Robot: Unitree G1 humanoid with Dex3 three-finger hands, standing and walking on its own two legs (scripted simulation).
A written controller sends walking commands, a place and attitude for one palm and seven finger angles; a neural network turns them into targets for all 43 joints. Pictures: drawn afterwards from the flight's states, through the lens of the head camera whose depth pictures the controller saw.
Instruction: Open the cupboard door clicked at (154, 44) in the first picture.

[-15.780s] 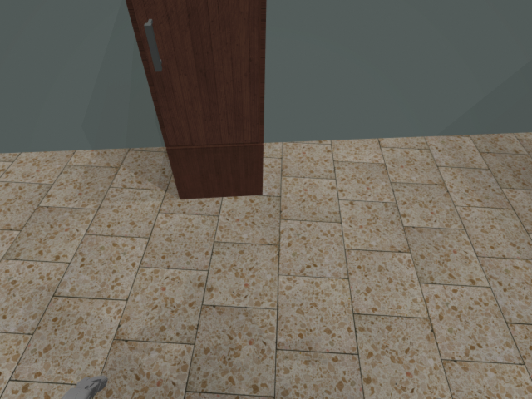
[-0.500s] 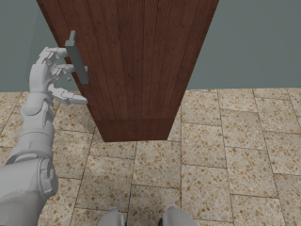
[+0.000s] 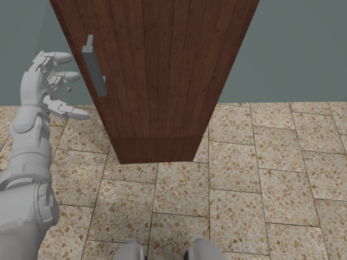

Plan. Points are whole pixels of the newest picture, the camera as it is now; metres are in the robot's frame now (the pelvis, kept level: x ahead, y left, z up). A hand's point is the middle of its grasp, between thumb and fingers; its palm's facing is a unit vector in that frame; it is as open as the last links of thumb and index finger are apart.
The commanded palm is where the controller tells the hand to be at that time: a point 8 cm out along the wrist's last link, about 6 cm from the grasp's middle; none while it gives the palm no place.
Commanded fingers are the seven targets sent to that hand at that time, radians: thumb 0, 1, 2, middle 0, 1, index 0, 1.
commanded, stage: move the hooked fingers beside the handle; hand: left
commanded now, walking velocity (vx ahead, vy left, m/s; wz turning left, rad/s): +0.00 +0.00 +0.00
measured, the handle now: (97, 67) +0.55 +0.16 +0.08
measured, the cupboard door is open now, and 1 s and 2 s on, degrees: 0 0 0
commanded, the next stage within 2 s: slide the fingers in behind the handle in 1.06 s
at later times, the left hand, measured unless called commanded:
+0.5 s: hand (61, 92) +0.47 +0.23 +0.08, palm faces +0.01 -1.00 +0.00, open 14.0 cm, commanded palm +0.45 +0.27 +0.08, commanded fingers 0.00 -0.50 0.30 -0.30 -1.20 -0.30 -1.20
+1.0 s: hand (59, 92) +0.47 +0.23 +0.08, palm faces +0.01 -1.00 +0.00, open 14.0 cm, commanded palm +0.45 +0.27 +0.08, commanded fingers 0.00 -0.50 0.30 -0.30 -1.20 -0.30 -1.20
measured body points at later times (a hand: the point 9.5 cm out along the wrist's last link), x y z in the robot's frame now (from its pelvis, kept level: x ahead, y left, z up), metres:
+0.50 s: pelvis +0.00 +0.00 +0.00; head +0.11 +0.03 +0.43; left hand +0.47 +0.28 +0.08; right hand +0.02 -0.27 -0.11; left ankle +0.00 +0.10 -0.68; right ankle +0.00 -0.13 -0.68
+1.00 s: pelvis +0.00 +0.00 +0.00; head +0.12 +0.02 +0.43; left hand +0.47 +0.28 +0.08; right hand +0.03 -0.27 -0.11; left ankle +0.00 +0.10 -0.68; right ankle +0.00 -0.13 -0.68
